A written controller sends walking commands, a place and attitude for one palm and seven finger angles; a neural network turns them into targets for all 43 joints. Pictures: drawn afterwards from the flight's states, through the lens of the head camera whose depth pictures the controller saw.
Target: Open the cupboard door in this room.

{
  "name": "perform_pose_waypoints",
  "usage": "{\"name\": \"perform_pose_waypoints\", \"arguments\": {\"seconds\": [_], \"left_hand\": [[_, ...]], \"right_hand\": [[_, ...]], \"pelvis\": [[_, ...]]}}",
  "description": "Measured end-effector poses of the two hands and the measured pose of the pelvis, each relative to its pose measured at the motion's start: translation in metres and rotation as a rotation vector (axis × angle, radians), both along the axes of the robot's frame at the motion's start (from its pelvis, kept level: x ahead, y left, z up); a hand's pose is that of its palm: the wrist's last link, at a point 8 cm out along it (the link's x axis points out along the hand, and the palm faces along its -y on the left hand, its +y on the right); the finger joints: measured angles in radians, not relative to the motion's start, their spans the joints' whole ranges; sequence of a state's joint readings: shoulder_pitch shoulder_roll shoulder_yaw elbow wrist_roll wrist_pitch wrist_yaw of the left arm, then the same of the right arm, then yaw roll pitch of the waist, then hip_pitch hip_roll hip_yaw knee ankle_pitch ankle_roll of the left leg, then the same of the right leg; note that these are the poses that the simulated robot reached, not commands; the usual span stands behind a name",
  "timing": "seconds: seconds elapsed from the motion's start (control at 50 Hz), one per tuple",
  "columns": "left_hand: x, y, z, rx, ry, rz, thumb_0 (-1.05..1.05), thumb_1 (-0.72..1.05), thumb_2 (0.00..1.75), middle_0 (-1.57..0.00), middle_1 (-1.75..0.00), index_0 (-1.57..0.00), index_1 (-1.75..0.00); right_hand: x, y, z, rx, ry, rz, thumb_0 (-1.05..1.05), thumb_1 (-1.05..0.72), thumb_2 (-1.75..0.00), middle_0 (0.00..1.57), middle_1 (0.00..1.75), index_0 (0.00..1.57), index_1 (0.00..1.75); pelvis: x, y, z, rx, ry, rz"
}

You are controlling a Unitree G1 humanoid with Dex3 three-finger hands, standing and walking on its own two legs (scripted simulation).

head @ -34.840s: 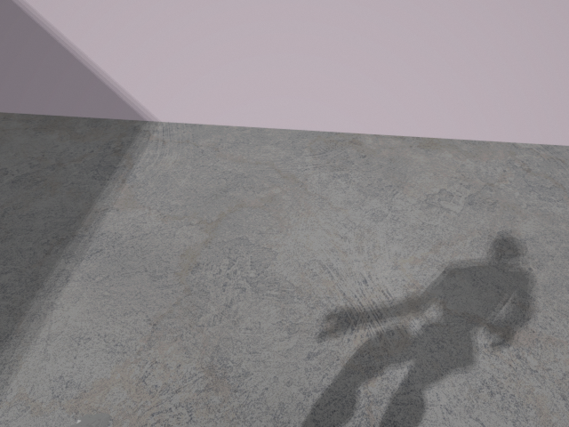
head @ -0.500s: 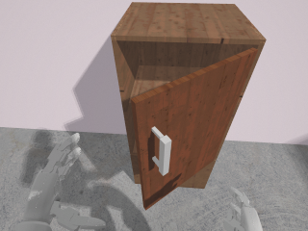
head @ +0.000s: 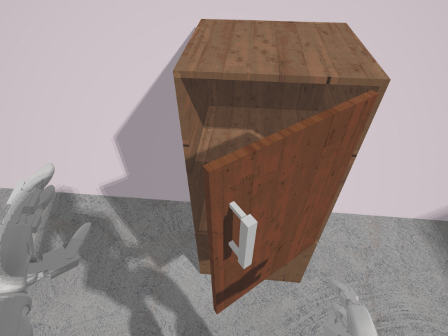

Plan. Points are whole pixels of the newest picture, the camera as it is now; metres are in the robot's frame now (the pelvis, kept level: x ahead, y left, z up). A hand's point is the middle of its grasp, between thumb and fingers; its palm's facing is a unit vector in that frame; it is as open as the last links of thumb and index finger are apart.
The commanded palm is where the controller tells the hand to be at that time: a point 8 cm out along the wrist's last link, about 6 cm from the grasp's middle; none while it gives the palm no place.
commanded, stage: draw the hand back to the body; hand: left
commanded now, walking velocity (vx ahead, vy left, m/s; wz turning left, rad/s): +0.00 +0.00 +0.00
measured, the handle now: (240, 235) +0.30 +0.01 +0.03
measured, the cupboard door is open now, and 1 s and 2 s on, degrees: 40 40 40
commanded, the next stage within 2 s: step back with the hand held close in 0.46 s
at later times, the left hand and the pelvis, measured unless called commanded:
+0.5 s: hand (67, 238) +0.19 +0.24 +0.17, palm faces +0.44 -0.81 -0.38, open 7.5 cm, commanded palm +0.13 +0.28 +0.18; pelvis +0.00 -0.02 +0.01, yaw +0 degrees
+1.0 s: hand (57, 252) +0.17 +0.24 +0.16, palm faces +0.35 -0.79 -0.51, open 7.4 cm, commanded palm +0.11 +0.29 +0.18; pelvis -0.04 -0.01 +0.00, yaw -2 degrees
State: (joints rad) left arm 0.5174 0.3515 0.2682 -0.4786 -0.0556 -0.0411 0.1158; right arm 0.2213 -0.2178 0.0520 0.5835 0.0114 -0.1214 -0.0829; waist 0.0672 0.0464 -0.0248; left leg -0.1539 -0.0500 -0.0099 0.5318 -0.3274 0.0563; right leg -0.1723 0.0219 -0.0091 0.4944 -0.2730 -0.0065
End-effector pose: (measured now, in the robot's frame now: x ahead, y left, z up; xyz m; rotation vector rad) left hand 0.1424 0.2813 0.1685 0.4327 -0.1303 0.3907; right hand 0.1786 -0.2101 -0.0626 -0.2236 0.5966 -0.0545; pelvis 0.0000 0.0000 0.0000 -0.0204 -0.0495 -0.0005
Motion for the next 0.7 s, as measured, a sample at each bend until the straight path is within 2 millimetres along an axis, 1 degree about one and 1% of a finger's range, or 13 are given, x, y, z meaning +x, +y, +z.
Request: {"name": "perform_pose_waypoints", "arguments": {"seconds": [0.12, 0.16, 0.26, 0.34, 0.6, 0.7], "left_hand": [[0.002, 0.011, 0.018, 0.041, -0.058, 0.043, 0.00, 0.66, 0.80, -0.20, -0.30, -0.20, -0.30], [0.002, 0.012, 0.022, 0.046, -0.071, 0.054, 0.00, 0.72, 0.82, -0.21, -0.30, -0.20, -0.30], [0.004, 0.006, 0.015, 0.017, -0.047, 0.048, 0.01, 0.82, 0.87, -0.21, -0.30, -0.20, -0.30], [0.004, -0.002, 0.010, 0.008, -0.024, 0.032, 0.01, 0.86, 0.88, -0.21, -0.30, -0.20, -0.30], [-0.001, -0.011, 0.014, 0.018, -0.036, 0.042, 0.01, 0.88, 0.90, -0.21, -0.30, -0.21, -0.30], [0.003, -0.005, 0.019, 0.069, -0.050, 0.039, 0.01, 0.88, 0.90, -0.21, -0.30, -0.21, -0.30]], "right_hand": [[0.003, -0.006, 0.002, -0.004, 0.006, -0.001, 0.02, -0.90, -0.90, 0.21, 0.30, 0.20, 0.30], [0.004, -0.008, 0.001, -0.001, 0.011, -0.002, 0.02, -0.90, -0.90, 0.21, 0.30, 0.20, 0.30], [0.002, -0.014, 0.000, 0.003, 0.029, -0.006, 0.02, -0.90, -0.90, 0.21, 0.30, 0.20, 0.30], [-0.001, -0.019, -0.001, 0.000, 0.036, -0.012, 0.02, -0.90, -0.90, 0.21, 0.30, 0.20, 0.30], [-0.005, -0.028, -0.003, 0.013, 0.035, -0.021, 0.02, -0.90, -0.90, 0.21, 0.30, 0.20, 0.30], [-0.010, -0.036, -0.003, 0.010, 0.052, -0.042, 0.02, -0.90, -0.90, 0.21, 0.30, 0.20, 0.30]], "pelvis": [[0.001, -0.004, 0.003, 0.002, -0.010, -0.001], [0.001, -0.005, 0.004, 0.004, -0.011, -0.002], [0.001, -0.008, 0.005, 0.006, -0.012, -0.004], [0.000, -0.012, 0.005, 0.007, -0.017, -0.005], [-0.004, -0.023, 0.006, 0.009, -0.032, -0.003], [-0.007, -0.025, 0.007, 0.000, 0.001, -0.004]]}}
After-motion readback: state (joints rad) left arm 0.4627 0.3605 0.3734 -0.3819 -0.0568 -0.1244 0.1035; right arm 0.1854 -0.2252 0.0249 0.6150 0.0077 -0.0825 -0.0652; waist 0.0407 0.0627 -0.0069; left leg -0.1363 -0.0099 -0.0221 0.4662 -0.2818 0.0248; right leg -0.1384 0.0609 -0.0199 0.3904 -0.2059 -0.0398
